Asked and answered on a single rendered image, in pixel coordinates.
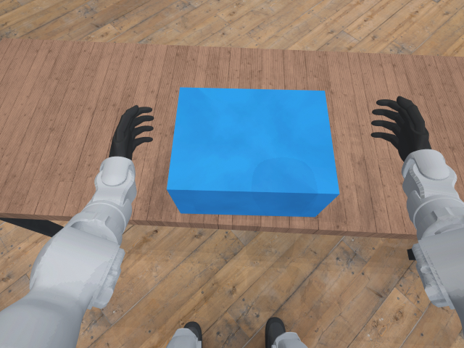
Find right robot forearm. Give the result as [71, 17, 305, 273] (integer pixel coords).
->
[402, 149, 464, 240]

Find left robot hand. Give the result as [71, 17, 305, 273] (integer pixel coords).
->
[109, 105, 154, 161]

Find right robot hand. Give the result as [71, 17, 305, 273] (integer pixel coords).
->
[371, 96, 431, 162]

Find robot right shin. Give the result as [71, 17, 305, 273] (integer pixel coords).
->
[273, 332, 301, 345]

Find robot left foot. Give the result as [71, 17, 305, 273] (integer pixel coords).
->
[183, 321, 202, 341]

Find table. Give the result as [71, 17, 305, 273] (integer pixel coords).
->
[0, 38, 464, 260]

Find left robot forearm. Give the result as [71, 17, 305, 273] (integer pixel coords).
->
[30, 157, 137, 290]

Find right robot upper arm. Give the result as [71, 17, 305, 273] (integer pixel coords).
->
[412, 228, 464, 335]

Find carton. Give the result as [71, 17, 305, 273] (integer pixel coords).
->
[167, 87, 339, 217]

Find left robot upper arm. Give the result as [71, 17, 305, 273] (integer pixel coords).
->
[0, 226, 125, 348]

